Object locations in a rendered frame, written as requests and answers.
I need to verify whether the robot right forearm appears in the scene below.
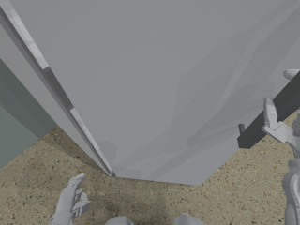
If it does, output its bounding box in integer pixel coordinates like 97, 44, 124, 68
282, 158, 300, 225

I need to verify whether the handle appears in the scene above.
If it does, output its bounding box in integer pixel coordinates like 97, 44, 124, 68
237, 71, 300, 149

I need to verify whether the left robot thigh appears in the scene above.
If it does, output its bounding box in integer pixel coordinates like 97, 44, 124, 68
105, 216, 135, 225

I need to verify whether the fridge door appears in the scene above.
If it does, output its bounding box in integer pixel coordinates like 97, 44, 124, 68
9, 0, 300, 186

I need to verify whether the right robot thigh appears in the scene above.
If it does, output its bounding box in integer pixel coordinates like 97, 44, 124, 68
172, 214, 204, 225

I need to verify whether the robot right hand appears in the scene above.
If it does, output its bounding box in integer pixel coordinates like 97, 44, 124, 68
262, 69, 300, 159

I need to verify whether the robot left forearm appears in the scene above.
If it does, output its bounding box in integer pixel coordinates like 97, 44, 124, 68
48, 211, 74, 225

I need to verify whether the robot thigh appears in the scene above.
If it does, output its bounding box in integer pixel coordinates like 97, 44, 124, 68
172, 214, 204, 225
105, 216, 135, 225

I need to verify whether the robot left hand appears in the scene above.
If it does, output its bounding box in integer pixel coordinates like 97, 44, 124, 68
55, 173, 91, 218

